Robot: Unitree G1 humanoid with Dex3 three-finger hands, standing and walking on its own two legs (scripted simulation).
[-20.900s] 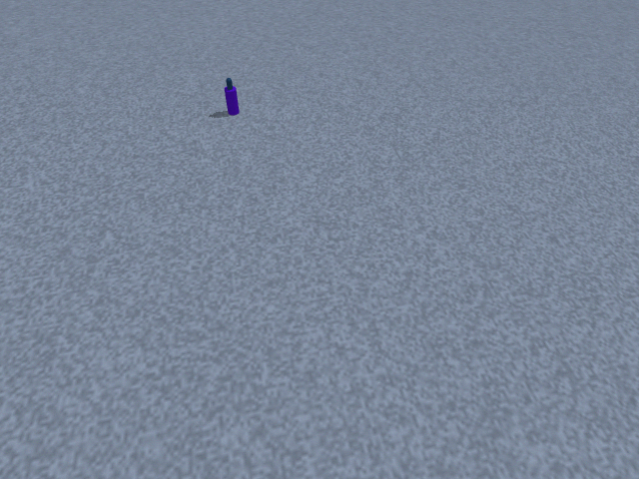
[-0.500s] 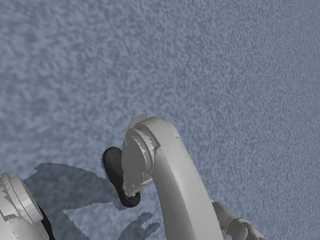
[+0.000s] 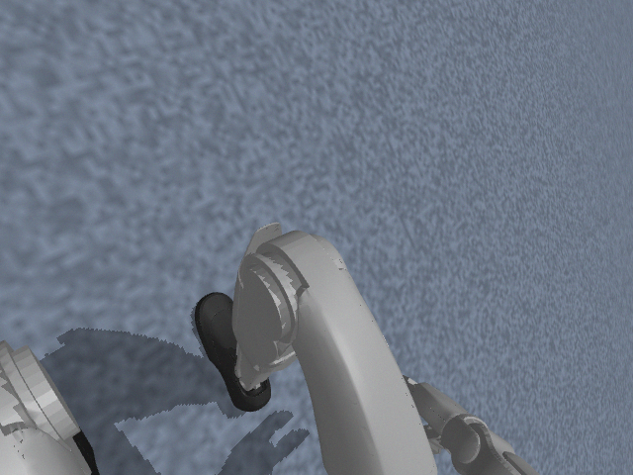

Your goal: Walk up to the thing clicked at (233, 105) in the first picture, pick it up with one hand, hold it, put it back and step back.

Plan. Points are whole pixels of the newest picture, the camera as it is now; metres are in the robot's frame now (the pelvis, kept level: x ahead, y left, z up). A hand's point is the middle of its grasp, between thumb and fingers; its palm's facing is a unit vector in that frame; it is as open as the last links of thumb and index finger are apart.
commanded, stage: open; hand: left
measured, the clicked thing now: out of the picture +0.56 +0.30 -0.21
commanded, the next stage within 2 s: withdraw in 0.36 s
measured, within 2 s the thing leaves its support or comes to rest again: rests again in 0.50 s
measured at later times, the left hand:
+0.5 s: hand out of the picture +0.55 +0.34 -0.13, palm faces +0.51 -0.86 -0.03, open 13.0 cm
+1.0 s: hand out of the picture +0.51 +0.44 -0.06, palm faces +0.51 -0.85 -0.15, open 17.2 cm
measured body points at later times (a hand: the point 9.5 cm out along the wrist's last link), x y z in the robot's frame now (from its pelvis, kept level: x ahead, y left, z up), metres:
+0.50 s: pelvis +0.00 +0.00 +0.00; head +0.29 +0.14 +0.31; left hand +0.52 +0.38 -0.13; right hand +0.07 -0.27 -0.04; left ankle +0.07 +0.12 -0.28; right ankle +0.14 -0.12 -0.28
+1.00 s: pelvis +0.00 +0.00 +0.01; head +0.27 +0.15 +0.34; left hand +0.48 +0.48 -0.05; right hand +0.09 -0.27 -0.05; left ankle +0.07 +0.12 -0.28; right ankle +0.14 -0.12 -0.28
